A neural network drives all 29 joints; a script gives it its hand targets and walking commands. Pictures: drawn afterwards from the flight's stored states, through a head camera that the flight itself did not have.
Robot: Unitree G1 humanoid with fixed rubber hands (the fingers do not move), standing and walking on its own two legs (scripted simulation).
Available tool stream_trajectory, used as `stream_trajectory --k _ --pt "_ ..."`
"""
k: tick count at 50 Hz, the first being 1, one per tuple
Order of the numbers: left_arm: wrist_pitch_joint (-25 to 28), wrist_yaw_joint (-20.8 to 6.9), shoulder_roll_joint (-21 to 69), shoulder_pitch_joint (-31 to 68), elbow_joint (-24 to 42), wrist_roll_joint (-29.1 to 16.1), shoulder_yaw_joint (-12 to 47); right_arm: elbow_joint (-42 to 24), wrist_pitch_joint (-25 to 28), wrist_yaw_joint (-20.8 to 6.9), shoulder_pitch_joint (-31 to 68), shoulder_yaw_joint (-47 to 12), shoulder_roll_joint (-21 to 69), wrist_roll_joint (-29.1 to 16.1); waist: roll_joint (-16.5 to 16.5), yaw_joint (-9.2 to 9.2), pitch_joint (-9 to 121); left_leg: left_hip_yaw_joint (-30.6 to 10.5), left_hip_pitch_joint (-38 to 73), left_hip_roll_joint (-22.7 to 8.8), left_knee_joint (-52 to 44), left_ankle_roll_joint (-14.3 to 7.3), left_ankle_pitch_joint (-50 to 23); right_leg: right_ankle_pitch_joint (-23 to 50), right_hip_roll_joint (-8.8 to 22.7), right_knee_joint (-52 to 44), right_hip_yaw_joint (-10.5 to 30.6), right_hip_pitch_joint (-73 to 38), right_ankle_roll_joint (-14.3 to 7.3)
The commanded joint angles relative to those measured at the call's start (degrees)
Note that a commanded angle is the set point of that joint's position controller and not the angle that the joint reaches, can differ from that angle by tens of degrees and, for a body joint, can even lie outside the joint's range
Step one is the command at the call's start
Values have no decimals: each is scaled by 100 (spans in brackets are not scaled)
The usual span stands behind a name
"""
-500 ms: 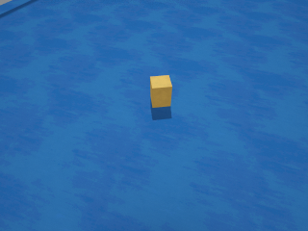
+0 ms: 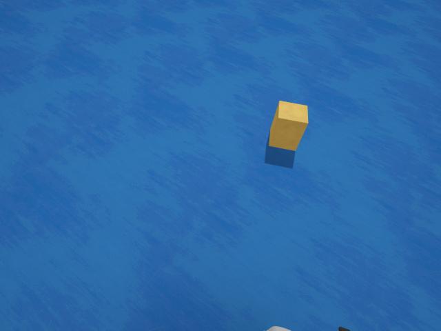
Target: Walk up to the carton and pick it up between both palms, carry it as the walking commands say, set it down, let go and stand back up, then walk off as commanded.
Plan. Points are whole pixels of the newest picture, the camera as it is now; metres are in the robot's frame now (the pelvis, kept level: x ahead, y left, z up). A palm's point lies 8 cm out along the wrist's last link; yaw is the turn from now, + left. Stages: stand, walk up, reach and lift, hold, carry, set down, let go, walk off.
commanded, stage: walk off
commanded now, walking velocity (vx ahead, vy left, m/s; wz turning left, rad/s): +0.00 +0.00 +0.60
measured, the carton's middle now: (287, 126) +1.28 -0.48 -0.62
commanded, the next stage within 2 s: none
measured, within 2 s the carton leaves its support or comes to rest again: neither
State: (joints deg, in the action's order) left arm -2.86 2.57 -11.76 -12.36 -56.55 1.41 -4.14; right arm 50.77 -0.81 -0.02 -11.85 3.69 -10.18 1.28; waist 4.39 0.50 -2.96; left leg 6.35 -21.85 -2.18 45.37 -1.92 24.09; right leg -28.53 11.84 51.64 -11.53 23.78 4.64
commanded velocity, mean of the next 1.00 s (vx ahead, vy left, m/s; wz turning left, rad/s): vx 0.00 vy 0.00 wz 0.60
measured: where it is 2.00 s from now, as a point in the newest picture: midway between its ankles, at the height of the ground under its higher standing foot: outside the picture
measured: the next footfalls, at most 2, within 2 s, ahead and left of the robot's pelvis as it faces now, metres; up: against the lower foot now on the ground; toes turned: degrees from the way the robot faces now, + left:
right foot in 0.38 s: +0.02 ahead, -0.10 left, +0.00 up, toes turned +7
left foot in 0.80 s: -0.08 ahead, +0.14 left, +0.00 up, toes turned +35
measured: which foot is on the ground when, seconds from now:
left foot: down 0.00-0.40, up 0.42-0.78, down 0.80-1.00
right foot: up 0.00-0.36, down 0.38-0.82, up 0.84-1.00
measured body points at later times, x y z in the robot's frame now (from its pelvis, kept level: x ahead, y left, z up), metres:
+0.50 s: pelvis -0.03 -0.01 +0.03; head +0.02 -0.04 +0.47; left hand +0.05 +0.24 -0.09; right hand +0.05 -0.24 -0.15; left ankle -0.06 +0.09 -0.64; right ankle -0.02 -0.11 -0.71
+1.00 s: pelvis -0.06 +0.05 +0.02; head -0.04 +0.11 +0.47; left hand -0.16 +0.31 -0.14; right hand +0.17 -0.10 -0.09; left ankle -0.11 +0.12 -0.71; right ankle +0.00 -0.09 -0.63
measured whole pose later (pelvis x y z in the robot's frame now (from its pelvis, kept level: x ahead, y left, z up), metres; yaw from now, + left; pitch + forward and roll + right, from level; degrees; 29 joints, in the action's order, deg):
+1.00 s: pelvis -0.06 +0.05 +0.02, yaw +34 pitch +2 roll -1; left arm -4.0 0.1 -15.0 -11.2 -51.5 0.5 -5.0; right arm 47.4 -0.1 0.6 -10.3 3.0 -11.8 0.8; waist 3.4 1.0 -4.7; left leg 2.5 -17.3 1.3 34.0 -3.4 18.4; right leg -25.3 8.0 64.6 -4.6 29.5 5.8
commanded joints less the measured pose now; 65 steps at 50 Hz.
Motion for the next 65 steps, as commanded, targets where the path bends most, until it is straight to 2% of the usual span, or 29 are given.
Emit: stream_trajectory --k 1,3,5,7,12,16,17,18,19,20,21,22,24,31,34,37,38,39,40,41,42,45,47,51,57,62,63,64,65 --pt "57 -84 -407 544 758 -26 -39 -170 60 165 -1027 259 -1035 0 -2219 -465 29 -2328 666 -1553 -2626 -807 -3158 119 -265 1713 873 1469 13" --pt "62 -123 -431 411 714 -25 -79 -362 84 197 -599 266 -1193 39 -2300 -274 322 -2128 619 -1422 -2442 -877 -3386 504 -412 1757 875 1119 32" --pt "76 -117 -418 194 618 -51 -85 -501 75 163 -331 263 -1124 67 -1844 -119 455 -1831 700 -1311 -2248 -880 -3446 705 -514 1603 936 989 3" --pt "92 -126 -372 381 679 -43 -70 -534 83 133 -518 255 -1071 55 -1301 -231 550 -2074 833 -1260 -2196 -916 -3242 681 -616 1254 971 944 -16" --pt "122 -94 -115 814 939 -135 35 -435 83 130 -836 300 -1275 96 -865 -430 842 -2812 1451 -1431 -2053 -1264 -3919 109 -885 -84 978 707 -6" --pt "196 -51 -69 248 832 -230 86 -447 10 98 -580 261 -1159 16 -1092 -149 1146 -2852 710 -979 -1762 -903 -4218 891 -1172 -1980 881 -1038 -64" --pt "250 -40 -193 -258 711 -197 53 -527 -3 93 -442 224 -1017 -49 -766 136 1340 -2582 97 -654 -1349 -568 -2985 1703 -887 -3012 993 -2075 -117" --pt "300 -14 -784 -655 646 -106 -95 -701 40 93 -382 143 -611 -145 543 336 1644 -1768 -1101 -8 -326 -77 -1005 1938 716 -3457 2232 -3252 -444" --pt "269 -19 -1181 -565 711 -97 -165 -750 26 126 -254 96 -357 -83 1686 261 1300 -691 -2029 667 875 208 1099 3403 1884 -3402 3113 -3129 -949" --pt "232 5 -1120 -259 774 -12 -165 -790 -31 143 -173 156 -746 29 1362 269 1046 -781 -1691 190 1934 224 986 3656 2042 -3474 2926 -2167 -1646" --pt "243 8 -811 216 863 -2 -117 -722 -104 52 -96 159 -850 62 1344 71 711 -878 -1326 -109 2442 262 506 2822 1601 -3747 2563 -1442 -1656" --pt "287 -2 -417 563 1095 -34 4 -516 -151 -51 -300 252 -1025 66 774 -33 362 -872 -1157 -32 2501 327 123 2581 958 -3808 1883 -1181 -1403" --pt "301 67 -519 852 1263 13 66 -374 -214 -148 -443 291 -898 38 742 -286 211 -696 -1333 83 2523 470 -99 3295 568 -3518 1017 -1242 -1125" --pt "365 -32 -878 -239 983 1 -150 -683 -191 -240 179 158 -454 -102 882 175 337 -262 -901 -78 751 779 31 3818 768 -2935 508 -1914 -1147" --pt "346 -91 -1066 -259 933 21 -234 -771 -151 -219 237 170 -522 -81 1103 207 453 40 -338 -29 -82 701 371 3832 1014 -2733 432 -1865 -1106" --pt "282 -169 -1294 -140 951 -26 -334 -699 -66 -231 -87 209 -579 -63 997 -6 558 300 515 87 -1238 557 -459 3477 954 -2122 135 -1524 -794" --pt "260 -204 -1112 -106 949 -54 -303 -555 21 -182 -516 263 -791 6 165 -325 680 -1 1269 -14 -2212 477 -1449 3348 753 -1263 -139 -1080 -458" --pt "250 -277 -815 -93 1152 -64 -260 -468 108 -116 -999 425 -1558 37 -1647 -571 913 -1903 2302 -1507 -2540 89 -3592 1243 47 329 -399 339 30" --pt "205 -275 -280 190 1412 -37 -108 -441 137 -66 -1028 510 -2098 -49 -2416 -419 740 -2901 2611 -2294 -2198 -434 -6564 -1082 -510 1117 47 1595 206" --pt "149 -199 -323 589 1490 -88 -42 -283 143 -45 -1321 540 -1962 -22 -1846 -696 969 -2332 2427 -2172 -1999 -969 -6611 -881 -258 1346 584 1197 83" --pt "145 -209 -386 798 1495 -121 -21 -263 161 -16 -1258 481 -1674 -53 -1860 -687 836 -2273 2249 -1990 -2000 -1046 -6300 -571 -242 1541 616 1359 98" --pt "92 -289 -493 375 1187 -126 -72 -532 156 164 -448 283 -1379 -83 -2100 -278 835 -1629 1854 -1288 -2180 -745 -5406 250 -233 1468 862 1111 110" --pt "51 -233 -662 153 1059 -75 -132 -658 151 166 -186 242 -1308 -31 -2001 -160 801 -1561 1626 -1245 -2135 -786 -5218 541 -380 1578 820 988 132" --pt "9 -221 -674 402 1077 -30 -138 -641 137 104 -548 209 -1281 -41 -1183 -286 645 -2021 1597 -1211 -2270 -890 -4687 762 -578 1060 944 1006 120" --pt "23 -135 -473 757 1270 -114 -31 -584 127 58 -555 237 -1462 41 -1115 -337 611 -2715 1440 -1297 -2233 -1198 -4116 456 -788 -84 1047 578 44" --pt "169 -74 -418 448 1253 -185 0 -552 51 7 -324 262 -1498 -5 -1037 -99 782 -3020 747 -915 -1845 -881 -4371 866 -1125 -1751 996 -905 -91" --pt "230 -66 -497 -17 1144 -179 -21 -613 33 3 -231 250 -1421 -73 -815 154 992 -2848 312 -678 -1562 -583 -3410 1649 -992 -2696 1065 -1751 -148" --pt "292 -43 -929 -409 1050 -109 -136 -746 56 -8 -221 172 -1025 -149 150 321 1283 -2290 -539 -92 -738 -133 -1739 1734 212 -3362 2035 -2723 -384" --pt "275 -43 -1410 -427 1060 -113 -220 -782 57 34 -337 86 -523 -200 1557 168 1292 -1137 -1581 749 487 205 750 2956 1679 -3453 3071 -3226 -747"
